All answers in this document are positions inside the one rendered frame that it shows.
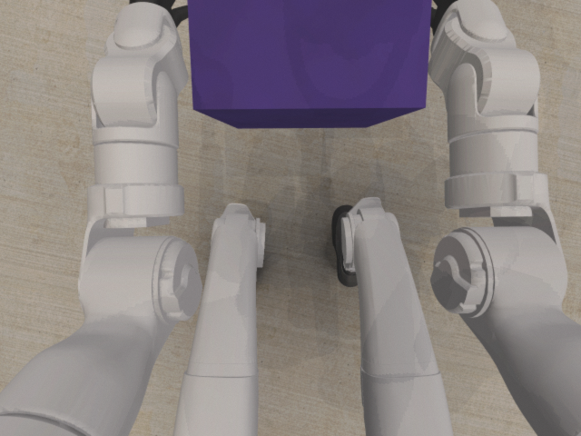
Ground robot left upper arm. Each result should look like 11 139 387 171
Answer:
0 236 202 436

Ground robot right upper arm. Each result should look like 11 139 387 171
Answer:
430 226 581 436

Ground right robot foot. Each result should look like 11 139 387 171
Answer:
332 205 358 287

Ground robot right forearm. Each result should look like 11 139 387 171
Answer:
428 0 567 287

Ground carton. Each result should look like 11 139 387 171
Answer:
187 0 432 129

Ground left robot hand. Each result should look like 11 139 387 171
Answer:
129 0 188 28

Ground robot left forearm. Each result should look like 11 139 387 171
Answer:
78 2 189 309

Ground right robot hand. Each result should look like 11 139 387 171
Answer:
430 0 457 36

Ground robot left shin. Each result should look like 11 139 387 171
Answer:
211 203 255 245

